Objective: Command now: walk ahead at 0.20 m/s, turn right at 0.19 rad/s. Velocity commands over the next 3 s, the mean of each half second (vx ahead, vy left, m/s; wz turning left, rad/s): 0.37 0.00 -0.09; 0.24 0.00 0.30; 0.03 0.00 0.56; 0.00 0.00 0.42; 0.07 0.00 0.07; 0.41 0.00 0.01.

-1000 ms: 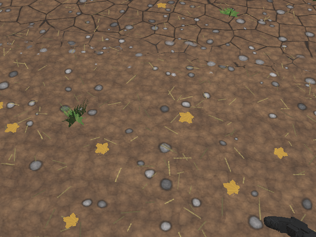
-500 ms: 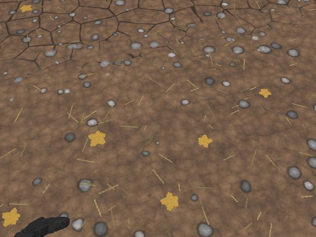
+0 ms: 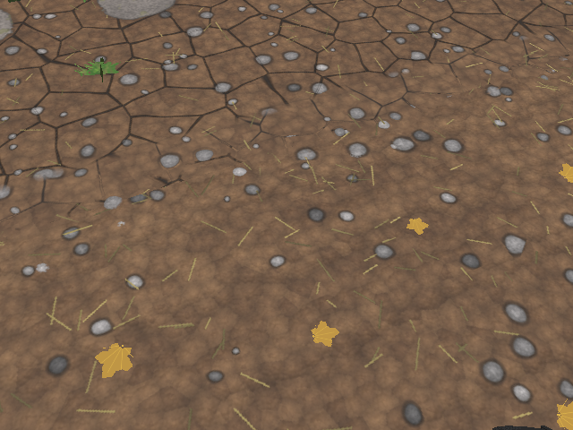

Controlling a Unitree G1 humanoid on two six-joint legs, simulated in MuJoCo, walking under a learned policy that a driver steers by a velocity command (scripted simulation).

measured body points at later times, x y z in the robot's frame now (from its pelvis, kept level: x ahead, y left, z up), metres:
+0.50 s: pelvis +0.13 -0.04 +0.02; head +0.14 -0.07 +0.47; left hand +0.14 +0.23 -0.10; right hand +0.30 -0.30 -0.09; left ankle +0.23 +0.12 -0.67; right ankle +0.05 -0.15 -0.73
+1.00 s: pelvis +0.32 +0.01 +0.00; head +0.37 +0.02 +0.45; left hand +0.43 +0.31 -0.10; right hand +0.50 -0.25 -0.10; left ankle +0.38 +0.09 -0.73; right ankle +0.42 -0.15 -0.67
